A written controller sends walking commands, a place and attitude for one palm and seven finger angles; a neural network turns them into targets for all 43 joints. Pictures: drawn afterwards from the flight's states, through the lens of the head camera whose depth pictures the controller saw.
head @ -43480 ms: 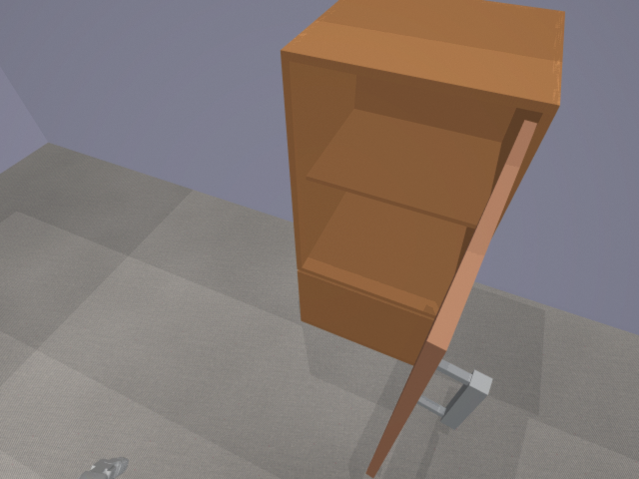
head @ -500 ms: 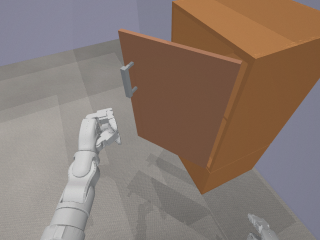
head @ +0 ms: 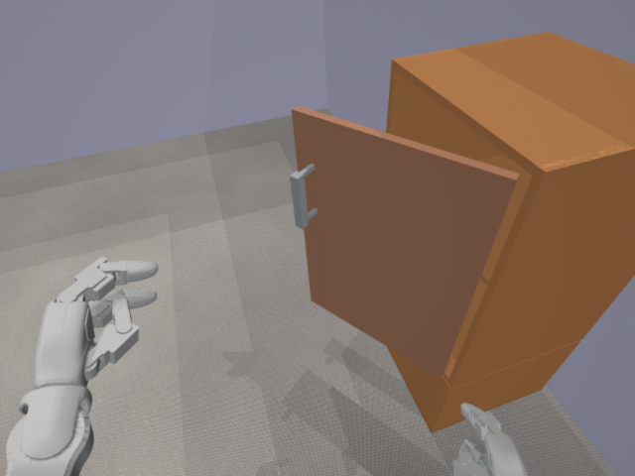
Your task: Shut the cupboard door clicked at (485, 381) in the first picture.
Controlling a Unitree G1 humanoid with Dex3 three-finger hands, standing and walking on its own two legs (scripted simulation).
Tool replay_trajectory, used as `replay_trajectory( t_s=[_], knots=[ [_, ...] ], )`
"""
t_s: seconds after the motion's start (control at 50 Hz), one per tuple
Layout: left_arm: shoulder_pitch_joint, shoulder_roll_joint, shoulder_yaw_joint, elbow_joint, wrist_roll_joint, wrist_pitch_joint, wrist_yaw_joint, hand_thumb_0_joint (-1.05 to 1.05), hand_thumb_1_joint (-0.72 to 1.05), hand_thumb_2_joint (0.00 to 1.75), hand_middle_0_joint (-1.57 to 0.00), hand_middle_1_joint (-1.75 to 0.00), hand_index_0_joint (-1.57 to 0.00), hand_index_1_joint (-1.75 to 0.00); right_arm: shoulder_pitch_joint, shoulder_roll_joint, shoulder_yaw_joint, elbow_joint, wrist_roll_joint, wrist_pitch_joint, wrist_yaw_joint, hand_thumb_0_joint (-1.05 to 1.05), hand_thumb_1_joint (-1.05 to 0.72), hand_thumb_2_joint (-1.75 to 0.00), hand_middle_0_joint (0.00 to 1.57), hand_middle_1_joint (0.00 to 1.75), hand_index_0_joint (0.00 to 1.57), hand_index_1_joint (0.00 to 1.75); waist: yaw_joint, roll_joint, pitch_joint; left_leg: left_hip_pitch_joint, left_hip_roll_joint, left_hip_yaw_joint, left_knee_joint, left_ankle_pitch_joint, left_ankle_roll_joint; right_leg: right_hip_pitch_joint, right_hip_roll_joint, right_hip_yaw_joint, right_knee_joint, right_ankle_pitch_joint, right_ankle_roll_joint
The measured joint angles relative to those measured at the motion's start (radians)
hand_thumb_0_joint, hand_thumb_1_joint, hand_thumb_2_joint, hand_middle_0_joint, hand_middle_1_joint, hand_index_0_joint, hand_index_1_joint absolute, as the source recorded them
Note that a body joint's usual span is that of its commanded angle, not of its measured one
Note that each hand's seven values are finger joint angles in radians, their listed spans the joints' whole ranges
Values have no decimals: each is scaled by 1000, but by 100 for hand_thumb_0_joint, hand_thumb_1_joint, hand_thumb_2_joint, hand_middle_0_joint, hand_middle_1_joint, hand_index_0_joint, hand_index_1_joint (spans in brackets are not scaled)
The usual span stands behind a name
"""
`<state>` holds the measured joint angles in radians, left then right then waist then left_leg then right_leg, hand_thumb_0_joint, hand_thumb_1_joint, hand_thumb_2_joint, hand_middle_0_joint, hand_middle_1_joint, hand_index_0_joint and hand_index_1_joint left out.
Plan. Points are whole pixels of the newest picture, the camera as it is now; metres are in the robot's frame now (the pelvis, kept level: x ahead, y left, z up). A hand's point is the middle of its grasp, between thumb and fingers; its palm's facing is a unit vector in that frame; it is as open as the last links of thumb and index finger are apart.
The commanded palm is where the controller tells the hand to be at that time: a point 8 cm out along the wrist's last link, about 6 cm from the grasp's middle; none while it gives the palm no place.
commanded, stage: draw the hand back to the body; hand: left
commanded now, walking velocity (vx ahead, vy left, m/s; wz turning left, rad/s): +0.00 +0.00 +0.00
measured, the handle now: (305, 196) +0.64 +0.11 -0.01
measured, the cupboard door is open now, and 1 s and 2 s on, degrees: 34 34 34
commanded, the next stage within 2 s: step back with the hand held close in 0.54 s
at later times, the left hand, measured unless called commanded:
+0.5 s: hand (68, 353) +0.18 +0.26 +0.16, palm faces +0.47 -0.79 -0.40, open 7.4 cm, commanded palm +0.13 +0.30 +0.17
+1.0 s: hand (51, 360) +0.17 +0.28 +0.15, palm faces +0.39 -0.76 -0.52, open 7.4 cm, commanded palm +0.11 +0.31 +0.17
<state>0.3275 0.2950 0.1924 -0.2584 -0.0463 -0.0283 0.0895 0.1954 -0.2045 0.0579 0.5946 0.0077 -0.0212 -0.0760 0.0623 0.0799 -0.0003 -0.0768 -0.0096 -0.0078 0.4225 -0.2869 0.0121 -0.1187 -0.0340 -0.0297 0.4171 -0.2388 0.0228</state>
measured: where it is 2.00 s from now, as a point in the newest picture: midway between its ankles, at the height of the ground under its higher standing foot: outside the picture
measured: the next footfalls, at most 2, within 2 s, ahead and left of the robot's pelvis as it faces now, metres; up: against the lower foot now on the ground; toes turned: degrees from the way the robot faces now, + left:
none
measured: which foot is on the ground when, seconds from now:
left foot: down 0.00-1.00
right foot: down 0.00-1.00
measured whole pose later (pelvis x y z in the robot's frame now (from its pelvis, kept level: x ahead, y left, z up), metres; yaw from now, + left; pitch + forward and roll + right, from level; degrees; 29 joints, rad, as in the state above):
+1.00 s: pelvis -0.03 +0.01 +0.00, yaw -1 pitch +0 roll -1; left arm 0.54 0.41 0.41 -0.41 -0.05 -0.16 0.13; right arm 0.18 -0.25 -0.03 0.59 0.02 0.00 -0.09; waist 0.01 0.05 0.00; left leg -0.24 -0.02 0.01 0.51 -0.27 0.03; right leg -0.28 -0.04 -0.01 0.47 -0.20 0.04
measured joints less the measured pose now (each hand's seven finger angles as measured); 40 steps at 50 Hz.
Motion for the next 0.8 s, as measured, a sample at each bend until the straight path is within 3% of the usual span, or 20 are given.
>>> replay_trajectory(
  t_s=[0.24, 0.4, 0.68, 0.8],
  knots=[
    [151, 62, 189, -105, -9, -44, 24, 2, 89, 89, -34, -44, -34, -44, 36, -27, -42, 41, 4, -49, -3, 2, -90, -90, 20, 30, 20, 30, 7, 6, -9, 5, 3, 8, 6, -3, 1, 5, 3, 8, -2, 4, 2],
    [115, 22, 154, -82, -1, -50, 31, 2, 89, 90, -24, -33, -23, -33, 22, -34, -47, 53, 3, -77, -13, 2, -90, -90, 20, 30, 20, 30, 11, -7, 3, 0, -1, 6, 3, 11, 2, -3, -1, 5, 6, 11, 1],
    [120, 41, 166, -84, -5, -63, 21, 2, 89, 89, -21, -30, -21, -30, 15, -10, -36, 46, 3, -92, -11, 2, -90, -90, 20, 30, 20, 30, 0, -10, 9, 6, 14, 12, -1, 16, -8, 3, 15, 11, -6, 23, -9],
    [151, 50, 193, -100, 3, -121, 23, 2, 89, 89, -21, -30, -21, -30, 6, -34, -48, 24, 1, -52, -1, 2, -90, -90, 20, 30, 20, 30, -30, 1, -11, -99, 20, -3, 61, 0, -4, -72, 20, -4, 0, 34, -6]
  ],
)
